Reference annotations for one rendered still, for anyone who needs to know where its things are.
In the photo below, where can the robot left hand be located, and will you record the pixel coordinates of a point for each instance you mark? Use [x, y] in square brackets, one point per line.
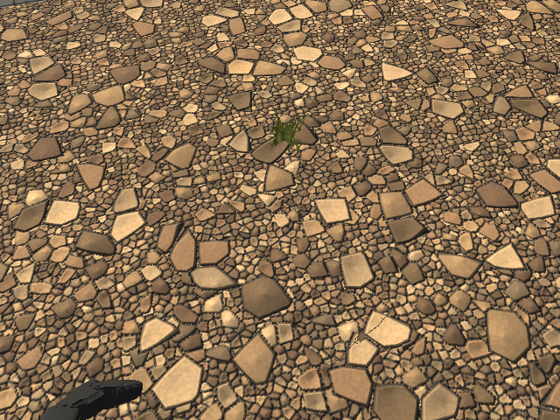
[92, 397]

